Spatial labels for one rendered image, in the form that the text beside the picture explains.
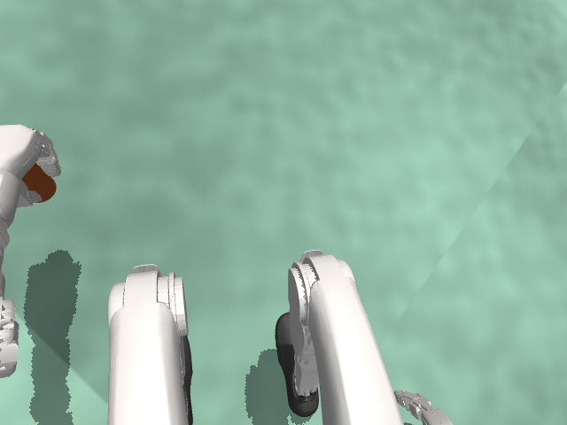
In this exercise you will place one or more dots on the right robot hand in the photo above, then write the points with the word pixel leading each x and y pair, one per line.
pixel 420 407

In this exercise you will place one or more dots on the right robot foot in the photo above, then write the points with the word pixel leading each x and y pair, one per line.
pixel 302 406

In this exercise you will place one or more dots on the left robot arm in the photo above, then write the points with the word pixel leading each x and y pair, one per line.
pixel 9 329

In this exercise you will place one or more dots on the left robot hand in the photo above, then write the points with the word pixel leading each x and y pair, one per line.
pixel 20 148

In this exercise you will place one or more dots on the can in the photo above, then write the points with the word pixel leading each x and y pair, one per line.
pixel 37 180

